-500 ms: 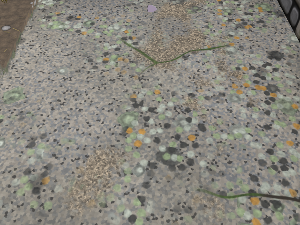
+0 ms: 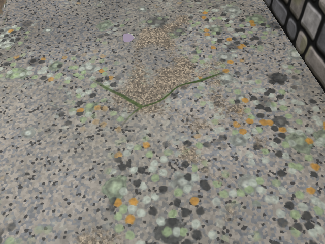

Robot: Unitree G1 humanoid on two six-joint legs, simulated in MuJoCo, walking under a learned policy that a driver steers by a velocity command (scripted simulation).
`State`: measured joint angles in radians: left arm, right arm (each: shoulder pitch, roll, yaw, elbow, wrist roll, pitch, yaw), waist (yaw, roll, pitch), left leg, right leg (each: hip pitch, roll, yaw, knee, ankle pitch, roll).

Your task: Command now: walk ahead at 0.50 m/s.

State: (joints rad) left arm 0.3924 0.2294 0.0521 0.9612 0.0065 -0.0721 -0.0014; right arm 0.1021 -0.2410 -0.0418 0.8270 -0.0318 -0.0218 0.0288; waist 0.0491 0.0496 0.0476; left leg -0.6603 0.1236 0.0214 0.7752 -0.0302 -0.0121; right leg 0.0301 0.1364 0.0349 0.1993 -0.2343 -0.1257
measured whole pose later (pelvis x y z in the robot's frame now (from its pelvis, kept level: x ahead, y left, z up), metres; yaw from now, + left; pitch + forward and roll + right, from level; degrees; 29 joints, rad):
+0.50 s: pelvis +0.17 +0.05 +0.00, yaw +14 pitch +1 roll -1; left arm 0.12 0.25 0.04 0.82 0.03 0.03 0.03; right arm 0.28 -0.26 -0.07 0.85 -0.01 0.01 0.00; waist -0.04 -0.03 0.07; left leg -0.31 -0.14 -0.08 0.39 -0.08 0.11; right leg -0.58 -0.04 0.09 1.00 -0.32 0.05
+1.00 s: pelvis +0.24 +0.01 +0.01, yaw +21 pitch +1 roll +1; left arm 0.33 0.23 0.02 0.89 0.01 -0.04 0.02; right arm 0.23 -0.29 -0.06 0.87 -0.04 0.01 0.03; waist 0.02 0.04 -0.01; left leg -0.39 -0.03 -0.04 0.85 -0.32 -0.02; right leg -0.10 0.04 0.03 0.27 -0.19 -0.06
